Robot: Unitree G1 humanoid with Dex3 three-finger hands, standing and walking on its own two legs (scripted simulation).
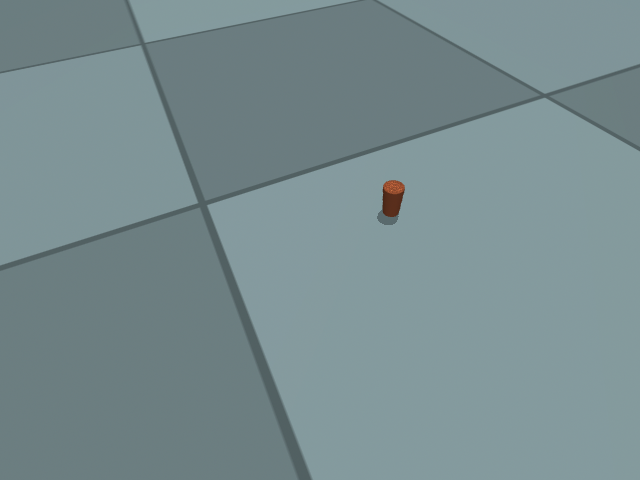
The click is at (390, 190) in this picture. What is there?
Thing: tapered cup
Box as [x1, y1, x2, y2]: [382, 180, 404, 216]
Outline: 390,180 385,182 383,185 382,207 384,214 388,216 394,216 398,212 404,186 399,181
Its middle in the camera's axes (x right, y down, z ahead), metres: +0.31 -0.17 +1.72
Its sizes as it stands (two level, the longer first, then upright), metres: 0.093 0.093 0.147
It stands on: the floor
